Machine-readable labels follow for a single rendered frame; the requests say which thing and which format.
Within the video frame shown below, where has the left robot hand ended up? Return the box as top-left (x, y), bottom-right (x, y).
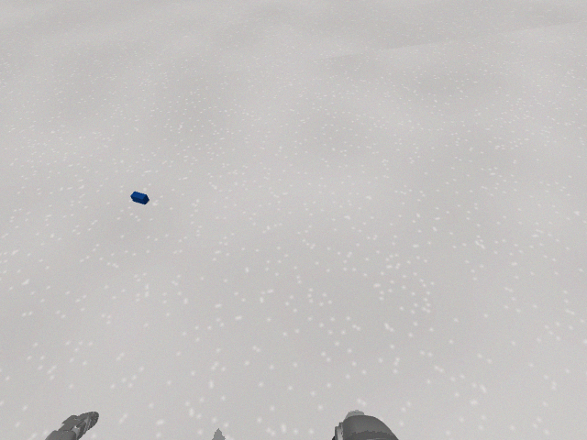
top-left (45, 412), bottom-right (99, 440)

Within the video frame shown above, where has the small box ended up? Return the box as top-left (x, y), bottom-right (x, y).
top-left (130, 192), bottom-right (149, 204)

